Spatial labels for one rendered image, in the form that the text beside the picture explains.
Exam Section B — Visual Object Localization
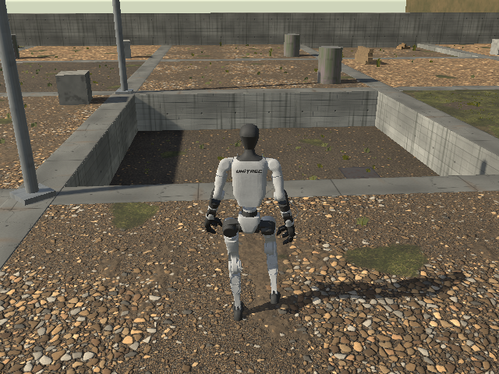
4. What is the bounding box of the right robot thigh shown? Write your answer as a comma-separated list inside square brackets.
[260, 216, 276, 256]

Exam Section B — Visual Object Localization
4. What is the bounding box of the right robot upper arm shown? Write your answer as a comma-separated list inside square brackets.
[266, 157, 286, 202]

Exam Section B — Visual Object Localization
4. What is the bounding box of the right robot hand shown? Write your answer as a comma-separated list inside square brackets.
[277, 225, 296, 245]

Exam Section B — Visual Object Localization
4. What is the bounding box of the right robot forearm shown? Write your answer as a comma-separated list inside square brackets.
[278, 190, 294, 227]

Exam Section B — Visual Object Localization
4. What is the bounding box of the left robot upper arm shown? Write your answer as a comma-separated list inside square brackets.
[212, 157, 233, 200]

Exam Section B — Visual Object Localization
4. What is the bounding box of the humanoid robot torso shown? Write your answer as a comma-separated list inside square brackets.
[232, 154, 268, 234]

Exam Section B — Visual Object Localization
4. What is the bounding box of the left robot forearm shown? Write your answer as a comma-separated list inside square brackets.
[206, 189, 221, 220]

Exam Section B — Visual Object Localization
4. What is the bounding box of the left robot hand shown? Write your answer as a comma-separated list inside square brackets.
[204, 217, 222, 234]

